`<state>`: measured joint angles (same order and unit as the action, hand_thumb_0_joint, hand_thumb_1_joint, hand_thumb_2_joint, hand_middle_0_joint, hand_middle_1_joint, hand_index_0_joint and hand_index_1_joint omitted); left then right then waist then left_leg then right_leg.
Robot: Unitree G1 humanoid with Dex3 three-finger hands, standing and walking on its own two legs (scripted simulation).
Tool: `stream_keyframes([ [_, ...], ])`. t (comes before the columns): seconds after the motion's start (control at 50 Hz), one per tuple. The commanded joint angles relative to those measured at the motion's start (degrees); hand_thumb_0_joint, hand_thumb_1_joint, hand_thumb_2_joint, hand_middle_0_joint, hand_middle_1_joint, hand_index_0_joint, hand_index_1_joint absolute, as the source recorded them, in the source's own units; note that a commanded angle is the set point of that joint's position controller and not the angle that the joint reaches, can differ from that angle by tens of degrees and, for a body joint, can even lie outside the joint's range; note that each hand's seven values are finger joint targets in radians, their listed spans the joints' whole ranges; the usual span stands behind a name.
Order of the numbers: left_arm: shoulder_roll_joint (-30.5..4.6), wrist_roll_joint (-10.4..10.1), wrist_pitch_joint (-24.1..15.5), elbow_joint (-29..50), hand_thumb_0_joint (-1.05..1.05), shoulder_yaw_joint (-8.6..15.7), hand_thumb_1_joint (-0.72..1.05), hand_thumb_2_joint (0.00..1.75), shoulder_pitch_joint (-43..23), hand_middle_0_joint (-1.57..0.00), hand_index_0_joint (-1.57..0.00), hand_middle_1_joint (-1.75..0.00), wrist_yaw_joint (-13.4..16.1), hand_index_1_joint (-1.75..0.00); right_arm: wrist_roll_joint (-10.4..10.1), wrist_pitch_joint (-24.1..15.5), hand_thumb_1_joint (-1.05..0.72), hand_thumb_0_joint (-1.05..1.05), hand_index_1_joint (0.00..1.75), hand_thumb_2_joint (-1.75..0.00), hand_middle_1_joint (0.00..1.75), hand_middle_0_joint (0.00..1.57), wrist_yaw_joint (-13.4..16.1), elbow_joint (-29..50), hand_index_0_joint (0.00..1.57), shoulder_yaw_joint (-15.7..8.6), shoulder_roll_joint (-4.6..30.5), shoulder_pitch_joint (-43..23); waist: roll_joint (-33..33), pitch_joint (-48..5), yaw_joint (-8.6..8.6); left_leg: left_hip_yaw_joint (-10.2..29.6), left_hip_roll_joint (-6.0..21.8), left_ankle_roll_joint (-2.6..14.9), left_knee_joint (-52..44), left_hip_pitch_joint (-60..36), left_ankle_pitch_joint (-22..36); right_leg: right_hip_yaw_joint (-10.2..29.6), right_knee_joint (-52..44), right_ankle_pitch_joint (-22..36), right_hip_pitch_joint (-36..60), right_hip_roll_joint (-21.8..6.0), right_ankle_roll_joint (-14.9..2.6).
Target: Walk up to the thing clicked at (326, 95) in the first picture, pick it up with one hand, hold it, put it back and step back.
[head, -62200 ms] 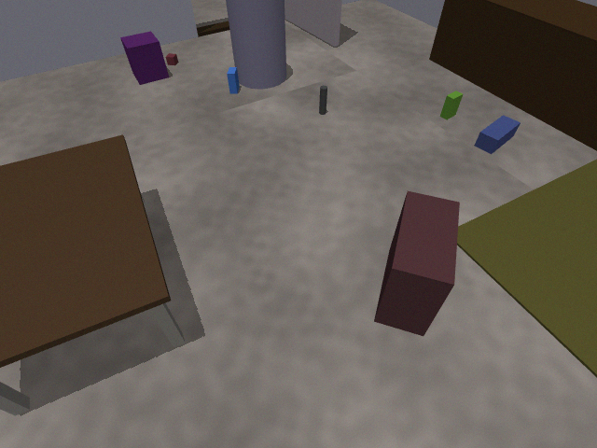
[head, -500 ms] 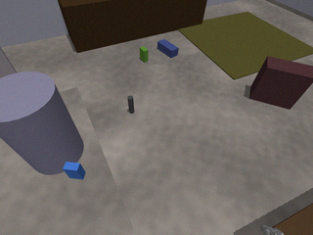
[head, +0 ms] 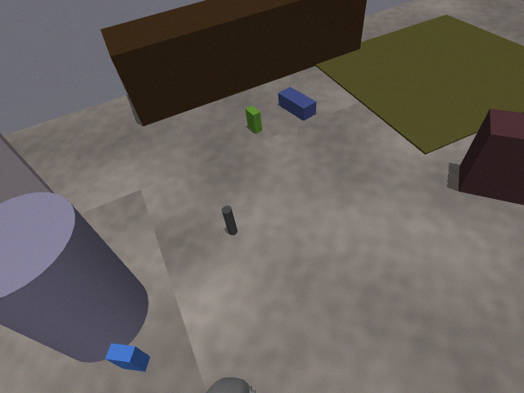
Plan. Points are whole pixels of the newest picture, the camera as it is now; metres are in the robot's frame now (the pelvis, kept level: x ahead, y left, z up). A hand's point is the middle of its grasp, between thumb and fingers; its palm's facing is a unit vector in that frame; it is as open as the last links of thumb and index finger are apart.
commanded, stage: walk up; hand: left
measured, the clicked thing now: (229, 221) +0.91 +0.28 -0.69
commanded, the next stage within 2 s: none
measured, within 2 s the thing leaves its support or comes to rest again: neither
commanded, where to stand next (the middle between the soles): +0.55 +0.07 m, yaw -1 degrees
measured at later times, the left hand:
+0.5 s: hand (117, 331) +0.25 +0.33 -0.15, palm faces -0.01 -0.94 -0.33, open 7.4 cm
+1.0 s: hand (142, 254) +0.41 +0.32 -0.12, palm faces +0.00 -0.91 -0.41, open 7.4 cm
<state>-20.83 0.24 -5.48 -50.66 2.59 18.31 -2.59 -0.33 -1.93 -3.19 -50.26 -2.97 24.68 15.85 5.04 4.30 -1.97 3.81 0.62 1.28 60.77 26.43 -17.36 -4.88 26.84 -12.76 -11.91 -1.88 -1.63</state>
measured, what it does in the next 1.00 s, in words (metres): walks ahead: left foot, then right foot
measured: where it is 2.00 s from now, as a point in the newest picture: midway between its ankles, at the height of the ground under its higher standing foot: (269, 318)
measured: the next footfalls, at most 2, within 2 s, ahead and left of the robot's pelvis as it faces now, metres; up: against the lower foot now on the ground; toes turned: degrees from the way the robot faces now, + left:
left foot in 0.26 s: +0.26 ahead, +0.16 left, +0.00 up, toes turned +7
right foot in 0.72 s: +0.43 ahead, -0.07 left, +0.00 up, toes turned -3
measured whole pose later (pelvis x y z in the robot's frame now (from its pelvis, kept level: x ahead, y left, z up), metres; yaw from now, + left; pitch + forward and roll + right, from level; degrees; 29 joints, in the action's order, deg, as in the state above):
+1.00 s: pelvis +0.36 +0.04 +0.00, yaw +0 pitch -3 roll +0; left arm -21.3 0.8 -4.9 -48.8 2.2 18.9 -2.4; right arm 0.8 -1.0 -3.7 -49.5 -3.4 25.1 17.9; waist 4.5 4.0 -1.0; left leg 1.6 4.3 0.1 52.7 27.4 -17.3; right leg -3.3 26.1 -11.7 -11.5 -1.1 -2.0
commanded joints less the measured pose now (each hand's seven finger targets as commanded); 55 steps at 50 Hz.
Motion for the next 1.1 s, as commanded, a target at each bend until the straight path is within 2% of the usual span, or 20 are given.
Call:
stream_keyframes([
  [0.0,-16.71,-0.30,-1.99,4.84,0.00,4.78,0.90,0.90,0.63,-0.20,-0.20,-0.30,1.78,-0.30,0.70,-0.22,-0.90,0.00,0.30,-0.90,0.30,0.20,-0.51,3.72,0.20,-3.24,8.77,1.15,-12.24,-0.38,0.89,1.71,1.54,-1.75,-8.25,6.63,5.14,8.90,-13.83,8.55,5.15,-12.41,-8.60],
  [0.16,-18.68,0.45,-1.37,5.68,0.00,5.30,0.90,0.90,0.11,-0.20,-0.20,-0.30,1.57,-0.30,1.51,-1.49,-0.90,0.00,0.30,-0.90,0.30,0.20,-2.04,6.03,0.20,-3.54,8.15,-5.83,-11.76,-0.97,0.16,-5.63,4.24,0.29,-25.93,-3.67,8.38,5.23,-8.47,7.35,3.89,-14.82,-8.79],
  [0.22,-17.27,0.25,-0.73,5.74,0.00,4.39,0.90,0.90,0.84,-0.20,-0.20,-0.30,1.64,-0.30,2.06,-2.12,-0.90,0.00,0.30,-0.90,0.30,0.20,-1.43,3.12,0.20,-4.90,10.41,3.08,-3.58,-5.20,5.08,-8.08,0.63,2.68,-30.45,-20.22,8.13,1.25,8.28,14.96,-0.99,-10.48,-6.29],
  [0.24,-13.86,0.15,-0.32,5.90,0.00,3.03,0.90,0.90,3.53,-0.20,-0.20,-0.30,1.72,-0.30,2.88,-2.49,-0.90,0.00,0.30,-0.90,0.30,0.20,-0.68,1.41,0.20,-6.25,13.72,10.29,5.28,-9.77,7.86,-0.05,4.54,5.50,-33.66,-29.81,-0.47,-0.78,24.64,11.99,-7.63,-6.45,-4.26],
  [0.26,-9.12,-0.31,-0.02,6.33,0.00,2.03,0.90,0.90,6.17,-0.20,-0.20,-0.30,1.43,-0.30,2.82,-2.73,-0.90,0.00,0.30,-0.90,0.30,0.20,0.20,2.68,0.20,-7.29,18.07,11.59,17.73,-10.27,6.46,23.55,17.64,8.81,-38.78,-35.94,-5.29,0.08,36.81,-16.64,-21.27,2.32,-1.17],
  [0.28,-14.49,-0.42,0.61,5.34,0.00,2.93,0.90,0.90,6.64,-0.20,-0.20,-0.30,2.09,-0.30,0.98,-2.85,-0.90,0.00,0.30,-0.90,0.30,0.20,0.48,4.31,0.20,-7.34,19.12,9.36,9.04,-11.15,6.45,35.77,23.50,13.40,-45.18,-34.32,-8.77,5.37,40.74,-19.18,-23.60,3.02,-1.85],
  [0.3,-17.08,-0.12,0.86,4.59,0.00,3.11,0.90,0.90,3.92,-0.20,-0.20,-0.30,2.39,-0.30,-0.12,-2.67,-0.90,0.00,0.30,-0.90,0.30,0.20,0.51,4.23,0.20,-7.38,18.46,7.31,5.99,-7.70,6.13,33.94,23.55,14.90,-45.20,-30.26,-6.65,8.27,44.04,-16.93,-24.49,0.20,-2.13],
  [0.36,-15.08,-1.14,0.86,2.81,0.00,2.78,0.90,0.90,4.24,-0.20,-0.20,-0.30,1.64,-0.30,-0.20,-3.30,-0.90,0.00,0.30,-0.90,0.30,0.20,1.42,5.67,0.20,-4.49,12.40,2.19,0.49,-1.06,2.87,11.32,16.23,9.63,-44.17,-19.12,14.86,11.23,39.24,-7.90,-19.39,-2.31,-1.71],
  [0.4,-13.91,-1.08,1.40,2.23,0.00,2.83,0.90,0.90,5.61,-0.20,-0.20,-0.30,1.15,-0.30,-0.06,-3.78,-0.90,0.00,0.30,-0.90,0.30,0.20,1.43,5.73,0.20,-4.19,11.80,1.49,1.40,-0.94,1.83,5.48,14.58,10.07,-44.11,-15.42,19.40,9.52,36.85,-5.79,-15.93,-2.50,-0.58],
  [0.54,-12.48,0.22,1.22,5.50,0.00,2.91,0.90,0.90,-3.14,-0.20,-0.20,-0.30,-0.38,-0.30,0.77,-3.80,-0.90,0.00,0.30,-0.90,0.30,0.20,1.28,7.04,0.20,-4.74,13.13,3.85,3.06,0.16,4.62,0.12,13.42,11.94,-44.85,-18.81,17.63,3.97,16.16,-0.45,-17.21,-3.88,1.63],
  [0.62,-12.03,0.27,0.64,4.94,0.00,3.19,0.90,0.90,-3.56,-0.20,-0.20,-0.30,-0.39,-0.30,0.84,-2.96,-0.90,0.00,0.30,-0.90,0.30,0.20,0.99,8.27,0.20,-4.47,12.83,2.06,2.35,-0.61,3.71,-0.88,12.39,10.49,-41.24,-15.38,15.50,1.14,8.79,2.75,-9.65,-1.17,0.46],
  [0.68,-13.34,0.52,-0.02,2.52,0.00,4.17,0.90,0.90,2.18,-0.20,-0.20,-0.30,0.25,-0.30,0.37,-2.15,-0.90,0.00,0.30,-0.90,0.30,0.20,0.96,9.46,0.20,-3.91,11.63,0.93,-3.24,-3.75,-0.14,-1.97,11.06,7.82,-31.56,-10.06,10.66,1.10,1.93,4.01,4.76,0.87,-0.63],
  [0.7,-15.75,0.71,-0.55,1.30,0.00,5.19,0.90,0.90,7.30,-0.20,-0.20,-0.30,0.92,-0.30,0.33,-2.27,-0.90,0.00,0.30,-0.90,0.30,0.20,0.91,9.63,0.20,-2.76,9.00,2.40,-9.74,-7.20,-2.70,-4.57,7.84,6.23,-20.71,-6.61,9.57,4.47,-0.32,1.05,13.35,-0.79,-1.53],
  [0.72,-20.38,1.13,-0.98,1.19,0.00,6.73,0.90,0.90,11.10,-0.20,-0.20,-0.30,1.69,-0.30,0.21,-2.46,-0.90,0.00,0.30,-0.90,0.30,0.20,0.83,10.21,0.20,-1.55,5.51,5.04,-22.11,-10.55,-3.57,-8.53,1.76,3.42,-6.01,1.76,-1.91,22.48,-6.81,-8.12,19.82,-12.10,-4.55],
  [0.74,-22.29,0.51,-1.09,2.71,0.00,6.60,0.90,0.90,9.74,-0.20,-0.20,-0.30,2.02,-0.30,0.39,-1.59,-0.90,0.00,0.30,-0.90,0.30,0.20,0.96,8.93,0.20,-1.58,6.97,6.44,-19.34,-7.98,-2.82,-6.08,-2.83,1.27,0.23,9.60,-12.13,40.51,-13.78,-14.89,19.04,-21.83,-8.76],
  [0.76,-22.44,-0.08,-0.71,3.13,0.00,6.30,0.90,0.90,6.58,-0.20,-0.20,-0.30,1.86,-0.30,0.90,-0.93,-0.90,0.00,0.30,-0.90,0.30,0.20,1.57,7.85,0.20,-2.98,12.11,5.24,-14.37,-6.00,-2.32,-2.66,0.78,1.31,3.49,8.88,-13.77,42.72,-12.82,-18.12,14.36,-23.64,-13.29],
  [0.84,-17.23,-0.69,-0.88,4.57,0.00,4.60,0.90,0.90,0.96,-0.20,-0.20,-0.30,2.18,-0.30,0.05,-0.36,-0.90,0.00,0.30,-0.90,0.30,0.20,0.89,4.05,0.20,-2.95,10.47,6.57,-12.60,-0.57,1.27,0.98,3.47,0.84,-0.21,5.33,-3.48,20.63,-13.33,-6.69,4.06,-13.10,-6.61],
  [0.86,-17.21,-0.37,-0.96,4.73,0.00,4.56,0.90,0.90,0.12,-0.20,-0.20,-0.30,2.07,-0.30,0.46,-0.15,-0.90,0.00,0.30,-0.90,0.30,0.20,0.58,3.72,0.20,-2.96,10.08,7.36,-13.42,-0.45,1.84,-0.46,3.38,0.43,-0.89,3.44,-1.91,17.90,-13.82,-5.56,1.21,-12.16,-8.16],
  [0.98,-18.14,0.52,-0.86,6.43,0.00,5.06,0.90,0.90,0.13,-0.20,-0.20,-0.30,1.34,-0.30,1.76,-0.24,-0.90,0.00,0.30,-0.90,0.30,0.20,-0.99,4.39,0.20,-3.63,9.23,2.50,-15.45,2.20,0.65,-3.92,5.09,-2.38,-14.64,2.08,2.17,12.47,-16.02,-14.78,-4.08,-11.62,-10.57],
  [1.08,-18.88,0.64,-0.15,6.87,0.00,4.92,0.90,0.90,-0.27,-0.20,-0.20,-0.30,0.81,-0.30,1.65,-1.82,-0.90,0.00,0.30,-0.90,0.30,0.20,-0.90,4.37,0.20,-4.07,9.10,0.52,-13.40,-0.60,0.66,-5.79,4.18,-1.45,-24.67,-7.71,4.83,11.82,-10.80,-14.26,-6.01,-12.61,-9.74],
])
